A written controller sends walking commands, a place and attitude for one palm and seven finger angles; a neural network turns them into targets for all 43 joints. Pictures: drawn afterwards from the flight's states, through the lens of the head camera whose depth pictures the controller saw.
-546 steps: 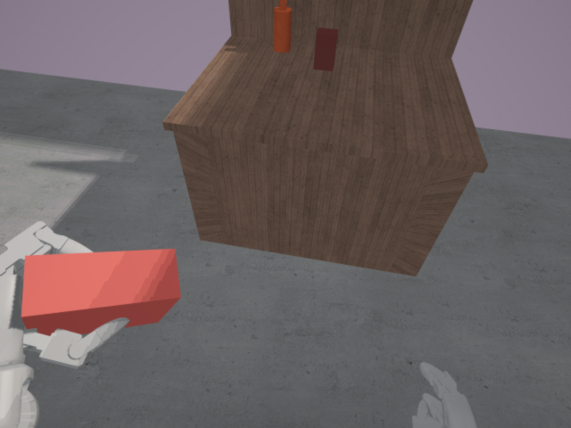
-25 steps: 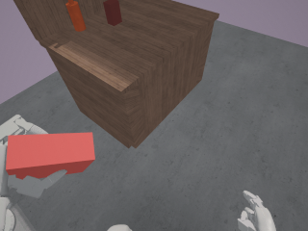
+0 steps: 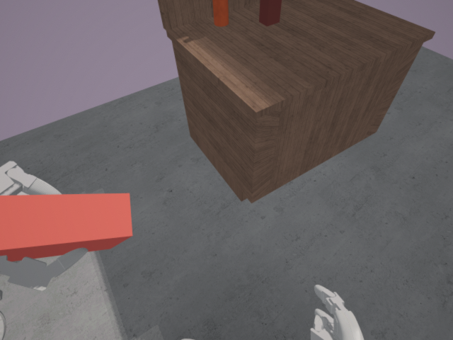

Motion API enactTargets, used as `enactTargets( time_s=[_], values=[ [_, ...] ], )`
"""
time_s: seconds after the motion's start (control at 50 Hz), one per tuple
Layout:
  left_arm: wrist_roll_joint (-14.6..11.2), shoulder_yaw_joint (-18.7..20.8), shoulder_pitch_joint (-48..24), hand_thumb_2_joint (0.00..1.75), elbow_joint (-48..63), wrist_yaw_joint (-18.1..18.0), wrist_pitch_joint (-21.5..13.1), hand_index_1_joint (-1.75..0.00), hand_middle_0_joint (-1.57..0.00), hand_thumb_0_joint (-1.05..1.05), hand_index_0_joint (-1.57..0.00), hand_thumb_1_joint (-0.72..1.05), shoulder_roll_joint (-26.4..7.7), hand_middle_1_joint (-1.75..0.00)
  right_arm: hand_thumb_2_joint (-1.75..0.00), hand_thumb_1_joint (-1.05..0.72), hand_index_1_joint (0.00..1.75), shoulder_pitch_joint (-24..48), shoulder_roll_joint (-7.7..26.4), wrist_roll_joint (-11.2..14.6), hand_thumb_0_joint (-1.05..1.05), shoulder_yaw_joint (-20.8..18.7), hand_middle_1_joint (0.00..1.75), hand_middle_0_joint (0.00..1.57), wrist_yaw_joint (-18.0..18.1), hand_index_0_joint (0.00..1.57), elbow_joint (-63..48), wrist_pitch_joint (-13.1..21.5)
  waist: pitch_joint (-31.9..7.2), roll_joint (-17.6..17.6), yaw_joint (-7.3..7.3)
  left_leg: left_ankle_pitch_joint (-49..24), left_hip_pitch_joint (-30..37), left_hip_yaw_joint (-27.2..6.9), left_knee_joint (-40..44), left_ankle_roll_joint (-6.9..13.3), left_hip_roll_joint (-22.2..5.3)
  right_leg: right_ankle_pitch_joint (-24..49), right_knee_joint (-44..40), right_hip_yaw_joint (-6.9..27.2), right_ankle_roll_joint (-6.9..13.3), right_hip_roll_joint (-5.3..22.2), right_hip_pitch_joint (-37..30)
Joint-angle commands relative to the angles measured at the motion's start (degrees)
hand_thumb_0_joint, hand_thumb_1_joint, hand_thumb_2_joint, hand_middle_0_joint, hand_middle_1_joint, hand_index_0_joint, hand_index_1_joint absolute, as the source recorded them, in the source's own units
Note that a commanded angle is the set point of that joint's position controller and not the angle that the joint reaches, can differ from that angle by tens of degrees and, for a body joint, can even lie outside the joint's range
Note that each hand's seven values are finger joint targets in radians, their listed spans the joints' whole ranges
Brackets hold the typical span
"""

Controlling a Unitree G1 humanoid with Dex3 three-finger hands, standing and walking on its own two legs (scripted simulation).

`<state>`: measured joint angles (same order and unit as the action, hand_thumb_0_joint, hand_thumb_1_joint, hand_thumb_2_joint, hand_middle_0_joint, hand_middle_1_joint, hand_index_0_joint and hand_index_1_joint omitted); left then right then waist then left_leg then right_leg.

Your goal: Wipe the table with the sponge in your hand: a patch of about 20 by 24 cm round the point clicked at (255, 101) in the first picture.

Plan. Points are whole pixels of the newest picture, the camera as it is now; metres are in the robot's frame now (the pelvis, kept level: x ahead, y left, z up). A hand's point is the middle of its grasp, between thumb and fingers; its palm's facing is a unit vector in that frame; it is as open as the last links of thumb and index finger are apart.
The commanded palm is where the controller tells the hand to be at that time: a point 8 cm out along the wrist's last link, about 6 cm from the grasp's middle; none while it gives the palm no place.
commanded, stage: turn to face it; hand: left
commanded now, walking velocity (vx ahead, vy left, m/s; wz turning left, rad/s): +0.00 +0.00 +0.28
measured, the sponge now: (85, 226) +0.22 +0.21 +0.16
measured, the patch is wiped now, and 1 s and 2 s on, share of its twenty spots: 0.00 0.00 0.00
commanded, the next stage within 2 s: take the last steps up to it in 0.14 s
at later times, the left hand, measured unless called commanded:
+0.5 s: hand out of the picture +0.10 +0.26 +0.20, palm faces +0.55 -0.74 -0.38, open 9.8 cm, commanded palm +0.05 +0.28 +0.19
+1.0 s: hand (121, 268) +0.17 +0.13 +0.18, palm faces +0.37 -0.78 -0.51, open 9.8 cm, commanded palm +0.11 +0.18 +0.19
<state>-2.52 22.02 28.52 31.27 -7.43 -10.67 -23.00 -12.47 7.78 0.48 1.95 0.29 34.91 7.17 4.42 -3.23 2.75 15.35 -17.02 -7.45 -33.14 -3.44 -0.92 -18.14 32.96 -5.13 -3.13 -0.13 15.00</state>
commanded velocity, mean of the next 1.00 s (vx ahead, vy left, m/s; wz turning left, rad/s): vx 0.23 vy -0.12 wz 0.00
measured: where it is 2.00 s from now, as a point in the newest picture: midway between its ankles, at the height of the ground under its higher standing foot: outside the picture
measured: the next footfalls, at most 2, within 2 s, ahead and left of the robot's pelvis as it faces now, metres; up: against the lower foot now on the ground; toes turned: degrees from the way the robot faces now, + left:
left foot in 0.38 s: -0.09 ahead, +0.12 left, +0.00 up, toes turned +12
right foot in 0.76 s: +0.04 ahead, -0.16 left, +0.00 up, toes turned -4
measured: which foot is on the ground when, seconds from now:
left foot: down 0.00-0.00, up 0.02-0.36, down 0.38-0.76, up 0.78-1.00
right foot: down 0.00-0.38, up 0.40-0.74, down 0.76-1.00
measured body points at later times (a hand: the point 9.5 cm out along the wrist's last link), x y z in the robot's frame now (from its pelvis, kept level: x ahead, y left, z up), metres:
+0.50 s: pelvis -0.07 -0.01 +0.01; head -0.08 +0.01 +0.46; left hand +0.06 +0.30 +0.21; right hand +0.12 -0.23 -0.06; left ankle -0.13 +0.11 -0.73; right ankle -0.02 -0.10 -0.67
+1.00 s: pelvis -0.03 -0.11 +0.01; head +0.01 -0.11 +0.45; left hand +0.14 +0.17 +0.21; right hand +0.14 -0.36 -0.08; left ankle -0.03 +0.01 -0.66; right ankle +0.00 -0.16 -0.73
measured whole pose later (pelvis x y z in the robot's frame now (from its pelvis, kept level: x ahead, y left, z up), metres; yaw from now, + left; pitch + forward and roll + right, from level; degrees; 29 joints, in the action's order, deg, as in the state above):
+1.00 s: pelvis -0.03 -0.11 +0.01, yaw +4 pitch +0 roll +1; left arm -2.3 23.0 31.5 33.9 -7.5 -11.4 -25.1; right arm -10.9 13.5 0.6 -1.7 1.8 33.8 0.9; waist 5.5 1.7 -1.2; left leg 22.6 -29.5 6.6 -60.3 -2.5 -4.9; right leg -12.6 27.3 -9.7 6.9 -1.8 15.3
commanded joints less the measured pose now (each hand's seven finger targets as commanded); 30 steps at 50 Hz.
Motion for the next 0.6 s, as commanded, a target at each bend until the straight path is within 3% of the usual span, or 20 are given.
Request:
enactTargets(
  time_s=[0.0, 0.02, 0.04, 0.06, 0.08, 0.12, 0.16, 0.22, 0.26, 0.3, 0.32, 0.34, 0.36, 0.38, 0.4, 0.42, 0.44, 0.48, 0.52, 0.58],
  values=[
    [-0.5, 7.2, -6.9, 1.30, 4.4, -1.5, -1.6, -1.60, -1.20, 0.00, -1.20, 0.10, -12.0, -1.60, -0.90, -0.90, 0.30, 5.5, 8.7, 0.9, 0.00, -4.5, 0.30, 0.20, 1.9, 0.20, -8.6, 2.2, -7.8, 21.4, -2.30, 18.0, -14.2, 5.0, -25.8, 1.8, 3.7, 26.5, -16.4, 25.5, 9.1, 24.3, -11.2],
    [-1.1, 4.4, -8.8, 1.30, 4.0, -1.3, -1.6, -1.60, -1.20, 0.00, -1.20, 0.10, -8.5, -1.60, -0.90, -0.90, 0.30, 3.6, 10.1, 0.8, 0.00, -5.6, 0.30, 0.20, 1.9, 0.20, -7.3, 2.1, -9.5, 20.1, -2.95, 14.4, -11.0, 1.7, -35.1, 1.4, 2.6, 21.9, -17.0, 21.9, 8.8, 24.8, -7.4],
    [-1.0, 3.5, -7.3, 1.30, 3.5, -0.8, -1.7, -1.60, -1.20, 0.00, -1.20, 0.10, -7.4, -1.60, -0.90, -0.90, 0.30, 5.1, 10.5, 0.6, 0.00, -5.9, 0.30, 0.20, 1.9, 0.20, -7.8, 1.6, -6.0, 18.1, -3.23, 10.7, -10.1, 1.9, -38.5, 0.9, 1.4, 15.4, -18.1, 19.7, 8.4, 22.8, -1.9],
    [-0.8, 6.3, -4.8, 1.30, 2.6, -1.0, -1.5, -1.60, -1.20, 0.00, -1.20, 0.10, -9.1, -1.60, -0.90, -0.90, 0.30, 7.3, 8.8, 0.4, 0.00, -4.7, 0.30, 0.20, 1.9, 0.20, -7.9, 0.7, -6.8, 13.1, -2.67, 8.4, -11.4, 3.2, -39.0, 0.4, 0.8, 16.0, -15.7, 16.0, 9.3, 20.0, -2.5],
    [-0.8, 5.6, -3.6, 1.30, 3.5, -0.9, -2.2, -1.60, -1.20, 0.00, -1.20, 0.10, -8.4, -1.60, -0.90, -0.90, 0.30, 8.6, 8.0, 0.4, 0.00, -3.9, 0.30, 0.20, 2.2, 0.20, -8.3, 0.1, -6.7, 12.1, -2.43, 7.1, -12.1, 4.4, -40.0, 0.2, 0.6, 16.8, -14.7, 11.5, 9.3, 18.5, -2.6],
    [-0.2, 6.2, -5.7, 1.30, 6.6, -1.5, -3.6, -1.60, -1.20, 0.00, -1.20, 0.10, -9.4, -1.60, -0.90, -0.90, 0.30, 9.3, 8.5, 0.0, 0.00, -3.8, 0.30, 0.20, 2.9, 0.20, -8.3, -0.1, -7.4, 11.5, -2.52, 7.6, -11.4, 6.6, -37.2, 0.2, 0.5, 16.4, -15.3, 7.5, 9.5, 17.7, -3.6],
    [-0.1, 6.5, -7.2, 1.30, 10.0, -2.5, -4.5, -1.60, -1.20, 0.00, -1.20, 0.10, -10.4, -1.60, -0.90, -0.90, 0.30, 9.9, 8.7, -0.4, 0.00, -4.1, 0.30, 0.20, 3.6, 0.20, -8.3, 0.3, -8.7, 10.3, -2.35, 9.0, -8.3, 8.4, -28.9, 0.7, -0.1, 16.0, -15.3, 6.5, 9.6, 17.8, -5.6],
    [0.2, 7.8, -4.2, 1.30, 12.5, -3.7, -4.6, -1.60, -1.20, 0.00, -1.20, 0.10, -10.7, -1.60, -0.90, -0.90, 0.30, 8.4, 9.3, -1.3, 0.00, -4.9, 0.30, 0.20, 4.0, 0.20, -9.2, 0.9, -11.0, 10.0, -0.95, 12.2, -5.2, 11.3, -16.0, 1.9, 0.4, 16.6, -15.7, 10.0, 11.0, 18.5, -9.2],
    [0.0, 7.9, -2.6, 1.30, 14.9, -4.2, -4.5, -1.60, -1.20, 0.00, -1.20, 0.10, -10.3, -1.60, -0.90, -0.90, 0.30, 7.2, 9.4, -1.1, 0.00, -5.1, 0.30, 0.20, 3.7, 0.20, -9.3, 1.0, -13.0, 11.6, -0.91, 13.3, -2.6, 12.1, -6.3, 2.9, -0.1, 12.8, -15.1, 11.1, 11.4, 18.9, -11.5],
    [-0.3, 7.4, -2.5, 1.30, 15.9, -4.3, -4.4, -1.60, -1.20, 0.00, -1.20, 0.10, -9.1, -1.60, -0.90, -0.90, 0.30, 4.8, 9.1, -1.2, 0.00, -4.7, 0.30, 0.20, 3.3, 0.20, -9.4, 0.5, -14.3, 9.3, -2.55, 6.4, 4.4, 14.3, 6.0, 3.5, 1.5, 5.4, -12.7, 8.6, 9.0, 15.6, -8.7],
    [-0.6, 6.6, -2.5, 1.30, 15.7, -4.2, -4.4, -1.60, -1.20, 0.00, -1.20, 0.10, -8.4, -1.60, -0.90, -0.90, 0.30, 4.0, 9.5, -0.9, 0.00, -5.1, 0.30, 0.20, 3.7, 0.20, -9.5, 0.1, -14.5, 4.6, -3.34, 4.4, 9.7, 13.6, 12.4, 4.0, 0.7, 1.6, -7.3, 6.8, 7.2, 12.6, -5.6],
    [-1.0, 5.7, -3.0, 1.30, 16.1, -4.1, -4.9, -1.60, -1.20, 0.00, -1.20, 0.10, -7.4, -1.60, -0.90, -0.90, 0.30, 4.0, 10.6, -0.7, 0.00, -5.4, 0.30, 0.20, 4.1, 0.20, -10.5, -0.1, -12.6, -4.5, -3.85, 5.0, 13.8, 4.2, 17.0, 6.7, -6.7, -2.8, 2.5, 3.6, 4.8, 7.3, 2.6],
    [-0.1, 4.3, -3.4, 1.30, 16.5, -3.9, -5.8, -1.60, -1.20, 0.00, -1.20, 0.10, -6.3, -1.60, -0.90, -0.90, 0.30, 4.2, 11.7, -0.3, 0.00, -5.8, 0.30, 0.20, 3.9, 0.20, -11.1, -0.1, -8.9, -16.1, -3.42, -2.1, 17.8, -10.9, 18.4, 9.8, -18.6, -13.2, 12.6, -1.3, 2.9, 2.8, 16.7],
    [1.1, 5.1, -4.0, 1.30, 14.8, -4.0, -6.3, -1.60, -1.20, 0.00, -1.20, 0.10, -7.9, -1.60, -0.90, -0.90, 0.30, 4.1, 10.9, -0.2, 0.00, -5.4, 0.30, 0.20, 3.5, 0.20, -9.9, 0.1, -7.2, -12.6, -3.60, -9.5, 16.9, -15.2, 19.6, 13.6, -23.4, -14.2, 22.5, 1.0, 3.2, 1.8, 20.9],
    [1.0, 6.6, -4.7, 1.30, 11.0, -3.3, -6.4, -1.60, -1.20, 0.00, -1.20, 0.10, -9.3, -1.60, -0.90, -0.90, 0.30, 5.3, 10.8, 0.5, 0.00, -5.6, 0.30, 0.20, 3.2, 0.20, -9.4, 0.2, -5.5, -6.7, -3.38, -7.3, 13.4, -12.9, 20.0, 14.6, -23.5, -10.6, 27.5, 3.1, 3.0, 2.7, 22.8],
    [1.3, 6.3, -5.6, 1.30, 10.8, -2.7, -6.0, -1.60, -1.20, 0.00, -1.20, 0.10, -9.2, -1.60, -0.90, -0.90, 0.30, 5.6, 10.8, 0.1, 0.00, -5.4, 0.30, 0.20, 3.0, 0.20, -9.1, 0.2, -4.7, -9.9, -3.79, -7.0, 11.8, -10.9, 18.8, 14.7, -22.2, -7.9, 28.8, 3.6, 2.6, 4.3, 23.7],
    [1.6, 5.0, -6.5, 1.30, 10.7, -2.2, -5.6, -1.60, -1.20, 0.00, -1.20, 0.10, -8.4, -1.60, -0.90, -0.90, 0.30, 5.5, 10.8, 0.1, 0.00, -5.3, 0.30, 0.20, 2.7, 0.20, -8.7, 0.3, -2.5, -10.5, -3.82, -7.2, 10.2, -7.0, 18.9, 14.5, -20.7, -4.2, 29.8, 3.6, 2.1, 4.7, 24.1],
    [2.4, 1.4, -9.9, 1.30, 10.8, -1.4, -5.2, -1.60, -1.20, 0.00, -1.20, 0.10, -5.9, -1.60, -0.90, -0.90, 0.30, 5.0, 10.4, 0.5, 0.00, -4.9, 0.30, 0.20, 2.2, 0.20, -7.8, 0.9, -1.0, -10.5, -3.25, -8.3, 9.7, 0.4, 18.9, 12.5, -17.7, -0.8, 28.4, 1.1, 1.3, 4.4, 23.7],
    [2.2, -0.8, -10.3, 1.30, 10.5, -1.0, -4.1, -1.60, -1.20, 0.00, -1.20, 0.10, -4.8, -1.60, -0.90, -0.90, 0.30, 4.0, 10.2, 0.4, 0.00, -4.5, 0.30, 0.20, 2.1, 0.20, -8.0, 0.8, -1.4, -10.7, -3.30, -9.3, 9.0, 3.9, 19.3, 11.2, -16.3, 0.3, 24.8, -0.5, 1.2, 3.6, 20.3],
    [2.3, -1.1, -13.7, 1.30, 9.6, -0.7, -3.4, -1.60, -1.20, 0.00, -1.20, 0.10, -5.8, -1.60, -0.90, -0.90, 0.30, 4.6, 10.2, -0.2, 0.00, -3.9, 0.30, 0.20, 2.4, 0.20, -8.1, 1.3, -0.6, -11.3, -3.47, -6.6, 5.9, 5.3, 21.0, 10.6, -16.9, -0.3, 16.2, -2.0, 1.0, 3.4, 14.5]
  ],
)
